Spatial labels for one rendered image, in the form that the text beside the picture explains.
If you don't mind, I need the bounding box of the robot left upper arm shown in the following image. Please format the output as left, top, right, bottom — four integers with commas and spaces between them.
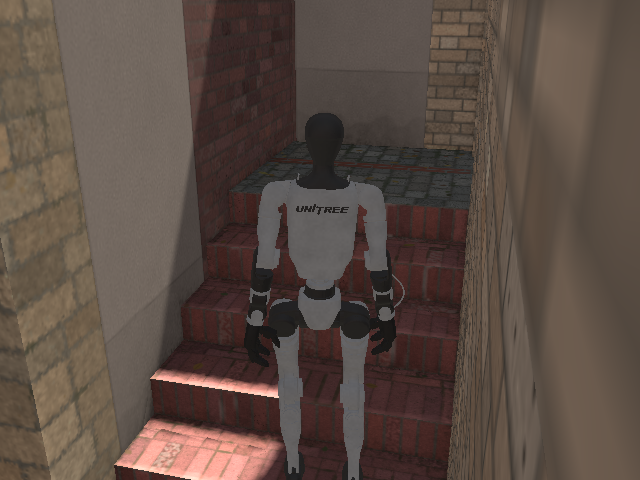
256, 180, 291, 270

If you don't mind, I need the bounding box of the robot left hand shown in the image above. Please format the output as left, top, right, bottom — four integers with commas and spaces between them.
244, 323, 280, 367

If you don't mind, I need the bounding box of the robot torso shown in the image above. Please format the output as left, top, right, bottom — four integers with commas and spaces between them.
286, 173, 359, 330

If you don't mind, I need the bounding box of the robot left forearm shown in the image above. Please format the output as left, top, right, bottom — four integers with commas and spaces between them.
246, 246, 274, 326

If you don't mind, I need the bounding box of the robot right hand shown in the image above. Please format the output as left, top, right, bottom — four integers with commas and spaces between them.
368, 314, 397, 355

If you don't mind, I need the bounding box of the robot right upper arm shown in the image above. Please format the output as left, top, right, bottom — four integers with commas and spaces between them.
355, 182, 388, 271

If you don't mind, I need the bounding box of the right robot thigh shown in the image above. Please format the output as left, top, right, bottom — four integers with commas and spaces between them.
340, 301, 370, 410

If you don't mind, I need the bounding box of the robot right forearm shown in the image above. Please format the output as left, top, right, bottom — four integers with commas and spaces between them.
370, 249, 395, 321

